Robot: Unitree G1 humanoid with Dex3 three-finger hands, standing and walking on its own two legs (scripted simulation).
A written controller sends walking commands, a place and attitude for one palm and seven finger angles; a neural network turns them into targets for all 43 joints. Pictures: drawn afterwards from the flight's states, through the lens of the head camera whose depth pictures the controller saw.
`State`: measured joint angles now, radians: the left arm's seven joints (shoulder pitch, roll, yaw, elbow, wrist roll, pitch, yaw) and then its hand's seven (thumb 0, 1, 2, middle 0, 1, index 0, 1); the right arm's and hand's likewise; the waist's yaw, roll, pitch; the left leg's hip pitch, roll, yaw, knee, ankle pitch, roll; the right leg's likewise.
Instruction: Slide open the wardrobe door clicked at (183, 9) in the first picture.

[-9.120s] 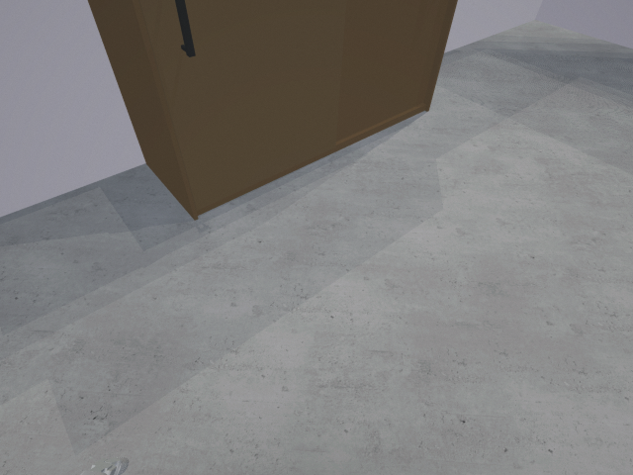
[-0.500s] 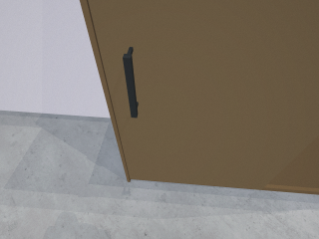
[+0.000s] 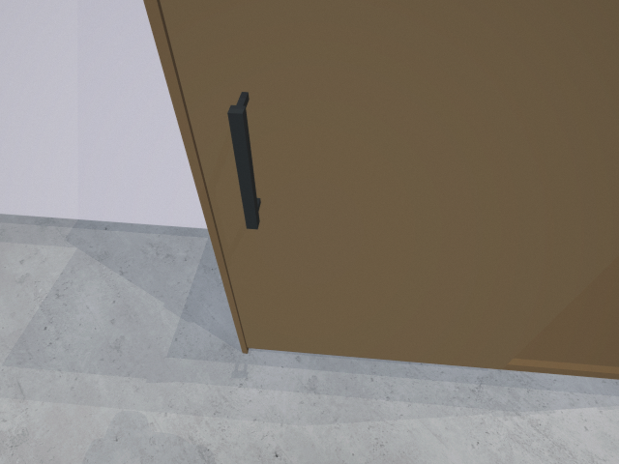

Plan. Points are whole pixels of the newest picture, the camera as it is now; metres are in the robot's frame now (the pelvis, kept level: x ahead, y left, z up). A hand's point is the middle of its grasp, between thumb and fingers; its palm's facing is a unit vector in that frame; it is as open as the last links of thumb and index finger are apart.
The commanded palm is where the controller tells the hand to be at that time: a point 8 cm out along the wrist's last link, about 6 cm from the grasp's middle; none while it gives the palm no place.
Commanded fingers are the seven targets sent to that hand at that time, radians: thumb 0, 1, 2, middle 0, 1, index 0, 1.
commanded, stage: shuffle to correct the standing spot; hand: left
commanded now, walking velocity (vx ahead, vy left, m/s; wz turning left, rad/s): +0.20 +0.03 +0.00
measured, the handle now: (248, 166) +0.55 +0.14 +0.08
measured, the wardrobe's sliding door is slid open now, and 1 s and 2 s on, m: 0.00 0.00 0.00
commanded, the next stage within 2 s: come to a stop and stand still in 0.28 s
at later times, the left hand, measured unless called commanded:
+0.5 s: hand out of the picture +0.08 +0.18 -0.18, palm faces +0.00 -0.98 -0.18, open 7.3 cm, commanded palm none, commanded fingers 0.00 0.90 0.90 -0.20 -0.30 -0.20 -0.30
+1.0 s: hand out of the picture +0.09 +0.21 -0.20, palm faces +0.11 -0.98 -0.18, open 7.3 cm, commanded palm none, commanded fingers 0.00 0.90 0.90 -0.20 -0.30 -0.20 -0.30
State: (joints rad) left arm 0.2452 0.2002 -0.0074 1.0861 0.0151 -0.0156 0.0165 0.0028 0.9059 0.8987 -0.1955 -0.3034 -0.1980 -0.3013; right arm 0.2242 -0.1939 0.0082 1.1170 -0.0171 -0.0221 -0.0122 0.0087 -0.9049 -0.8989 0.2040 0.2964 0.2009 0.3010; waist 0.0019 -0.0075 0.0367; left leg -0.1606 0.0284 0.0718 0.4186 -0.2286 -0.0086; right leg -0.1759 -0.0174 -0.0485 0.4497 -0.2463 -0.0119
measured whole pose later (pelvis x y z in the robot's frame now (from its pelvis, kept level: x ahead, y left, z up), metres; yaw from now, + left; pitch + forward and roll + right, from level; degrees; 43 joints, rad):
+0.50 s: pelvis +0.07 +0.01 -0.01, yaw +0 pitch +0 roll +0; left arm 0.28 0.15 0.04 1.08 0.03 0.00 0.01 0.01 0.92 0.90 -0.19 -0.30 -0.20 -0.30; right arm 0.43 -0.09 0.01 1.13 -0.03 -0.05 -0.03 0.01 -0.91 -0.90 0.20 0.30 0.20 0.30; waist -0.04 -0.01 0.07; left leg -0.10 0.03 0.07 0.46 -0.36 0.00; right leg -0.39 -0.03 -0.10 0.82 -0.46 -0.03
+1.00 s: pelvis +0.05 +0.02 -0.01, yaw +2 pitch -3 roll +0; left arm 0.22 0.20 0.06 1.00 0.02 0.05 0.03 0.00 0.92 0.90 -0.20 -0.30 -0.20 -0.30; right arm 0.17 -0.14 -0.03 0.98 -0.03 0.00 -0.02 0.00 -0.91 -0.90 0.20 0.30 0.20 0.30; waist 0.03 -0.08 0.06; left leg -0.26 0.00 0.08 0.59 -0.28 0.03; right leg -0.39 -0.05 -0.06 0.73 -0.40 -0.01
